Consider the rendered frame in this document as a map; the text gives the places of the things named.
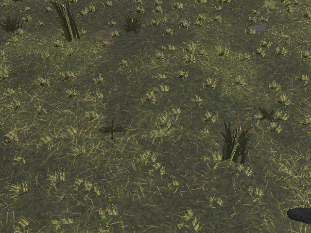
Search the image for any right robot hand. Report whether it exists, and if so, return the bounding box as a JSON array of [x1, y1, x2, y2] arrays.
[[287, 208, 311, 224]]

